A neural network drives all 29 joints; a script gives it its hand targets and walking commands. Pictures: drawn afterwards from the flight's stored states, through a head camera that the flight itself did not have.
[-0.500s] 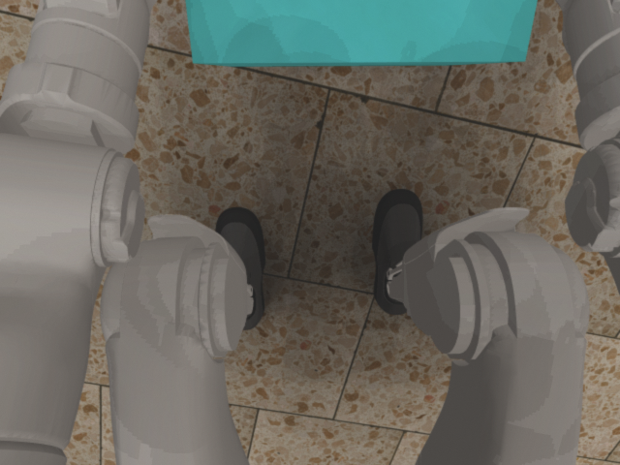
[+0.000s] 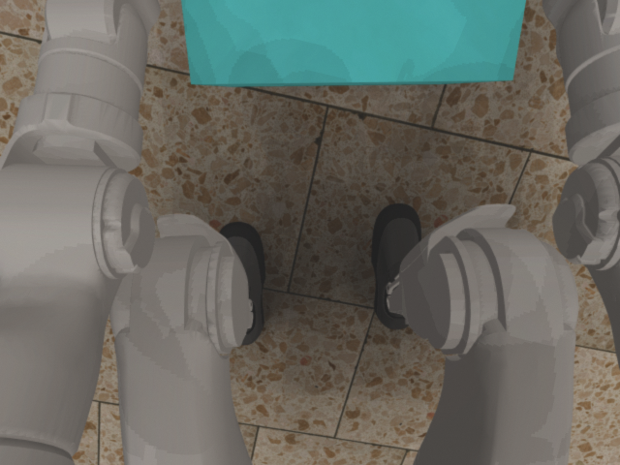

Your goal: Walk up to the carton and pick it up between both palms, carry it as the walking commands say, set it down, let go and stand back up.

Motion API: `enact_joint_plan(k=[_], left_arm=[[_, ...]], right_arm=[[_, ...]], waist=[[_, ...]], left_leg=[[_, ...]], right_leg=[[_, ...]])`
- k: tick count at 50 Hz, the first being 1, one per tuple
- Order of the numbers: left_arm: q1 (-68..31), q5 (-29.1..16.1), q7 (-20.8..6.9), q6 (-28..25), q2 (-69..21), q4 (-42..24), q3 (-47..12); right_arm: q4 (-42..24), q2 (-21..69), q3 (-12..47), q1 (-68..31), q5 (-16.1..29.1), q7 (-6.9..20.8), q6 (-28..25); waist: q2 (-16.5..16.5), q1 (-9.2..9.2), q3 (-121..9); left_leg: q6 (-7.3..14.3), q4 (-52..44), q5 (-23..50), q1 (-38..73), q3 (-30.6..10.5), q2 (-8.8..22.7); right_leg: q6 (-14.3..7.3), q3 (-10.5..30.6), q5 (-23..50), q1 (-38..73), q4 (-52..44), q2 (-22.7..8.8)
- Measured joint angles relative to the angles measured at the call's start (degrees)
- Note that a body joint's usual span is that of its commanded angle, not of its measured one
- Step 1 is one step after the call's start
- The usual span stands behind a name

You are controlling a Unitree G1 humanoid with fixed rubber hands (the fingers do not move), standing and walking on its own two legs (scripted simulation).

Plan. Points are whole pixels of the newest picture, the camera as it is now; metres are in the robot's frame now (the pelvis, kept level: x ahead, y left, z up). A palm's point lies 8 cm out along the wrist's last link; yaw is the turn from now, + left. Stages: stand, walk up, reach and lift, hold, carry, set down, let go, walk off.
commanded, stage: reach and lift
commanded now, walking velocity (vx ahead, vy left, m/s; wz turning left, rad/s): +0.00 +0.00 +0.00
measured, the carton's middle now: out of the picture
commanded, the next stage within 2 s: none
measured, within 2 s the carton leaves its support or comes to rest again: leaves its support in 0.20 s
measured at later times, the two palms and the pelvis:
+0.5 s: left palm out of the picture +0.57 +0.14 -0.11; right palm out of the picture +0.54 -0.23 -0.11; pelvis -0.01 +0.00 +0.03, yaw +0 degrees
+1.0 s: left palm out of the picture +0.57 +0.14 -0.05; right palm out of the picture +0.54 -0.23 -0.06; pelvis +0.00 +0.00 +0.06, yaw +1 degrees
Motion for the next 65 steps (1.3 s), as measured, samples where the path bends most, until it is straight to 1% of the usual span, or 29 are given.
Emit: enact_joint_plan(k=[5, 12, 15, 18, 22, 27, 30, 35, 40, 44, 54, 65], left_arm=[[1.07, -1.37, 1.59, 0.31, 0.19, -0.80, -1.32], [2.95, -4.46, 4.68, 1.52, 0.53, -3.47, -4.45], [2.77, -4.31, 5.27, 1.86, 0.17, -3.52, -4.27], [2.01, -2.38, 5.07, 2.15, -0.53, -2.32, -2.38], [1.70, 1.51, 3.90, 3.05, -1.44, -1.47, 1.44], [3.22, 4.73, 2.64, 4.82, -2.24, -3.92, 4.87], [4.42, 5.12, 2.50, 5.83, -2.58, -6.20, 5.45], [6.36, 4.45, 3.05, 7.00, -2.89, -9.80, 5.22], [7.74, 4.40, 3.54, 7.71, -3.58, -11.99, 5.67], [8.83, 5.74, 3.45, 8.21, -4.66, -12.84, 7.09], [12.40, 10.05, 2.26, 9.56, -7.50, -14.92, 11.20], [15.09, 11.86, 1.44, 11.06, -9.13, -17.69, 13.20]], right_arm=[[-1.31, 0.68, 0.77, 1.15, 0.43, -0.97, 0.41], [-4.20, 1.39, 1.96, 2.60, 0.90, -3.33, 2.00], [-4.38, 1.52, 1.19, 2.49, 0.17, -3.68, 2.47], [-3.53, 1.74, -0.50, 1.88, -1.67, -3.09, 3.02], [-3.29, 2.26, -3.21, 1.68, -4.98, -1.54, 4.35], [-5.93, 3.29, -5.81, 2.95, -8.18, -0.20, 6.38], [-8.32, 3.92, -6.55, 4.26, -8.93, -0.27, 7.31], [-12.19, 4.81, -6.83, 6.29, -8.93, -1.20, 8.49], [-14.70, 5.74, -7.84, 8.01, -9.51, -1.74, 9.20], [-15.79, 6.71, -9.48, 9.44, -10.98, -1.38, 9.68], [-17.86, 9.21, -13.39, 12.79, -15.40, 0.59, 11.34], [-21.20, 11.36, -15.34, 15.42, -17.62, 0.65, 13.26]], waist=[[0.09, -0.19, -0.62], [0.52, -0.63, -2.87], [0.75, -0.74, -4.97], [0.91, -0.77, -7.48], [0.88, -0.67, -10.57], [0.74, -0.51, -12.76], [0.62, -0.48, -13.33], [0.52, -0.40, -14.47], [0.53, -0.43, -16.90], [0.49, -0.46, -19.73], [0.43, -0.48, -25.42], [0.18, -0.16, -29.01]], left_leg=[[-0.04, -0.12, 0.00, -0.09, 0.01, -0.25], [-0.20, -1.63, 0.90, -0.36, 0.07, -1.06], [-0.22, -2.89, 1.58, -0.58, 0.13, -1.30], [-0.12, -4.32, 2.22, -0.86, 0.26, -1.29], [-0.06, -6.14, 2.77, -1.26, 0.42, -1.08], [-0.20, -7.85, 3.07, -1.68, 0.54, -0.96], [-0.42, -8.58, 3.09, -1.81, 0.47, -1.13], [-0.77, -9.49, 2.88, -2.03, 0.24, -1.39], [-0.88, -10.55, 2.65, -2.08, 0.14, -1.64], [-0.84, -11.87, 2.61, -1.91, 0.12, -1.73], [-0.62, -16.90, 3.78, -0.63, 0.10, -1.76], [-0.78, -21.61, 5.53, 0.99, -0.11, -1.88]], right_leg=[[0.19, 0.14, -0.10, -0.01, -0.08, 0.12], [0.90, 0.73, 0.41, -0.01, -1.45, 0.60], [1.38, 1.11, 1.00, -0.16, -2.69, 1.11], [1.68, 1.43, 1.72, -0.49, -4.14, 1.59], [1.87, 1.74, 2.55, -1.15, -5.95, 2.27], [1.91, 2.05, 3.09, -1.92, -7.52, 2.87], [1.82, 2.09, 3.03, -2.14, -8.06, 2.93], [1.75, 2.08, 2.74, -2.42, -8.82, 3.12], [1.90, 2.24, 2.41, -2.45, -9.79, 3.37], [2.09, 2.44, 2.34, -2.25, -11.09, 3.66], [2.46, 2.95, 3.48, -0.92, -16.13, 4.35], [2.54, 3.30, 5.22, 0.65, -20.74, 4.91]])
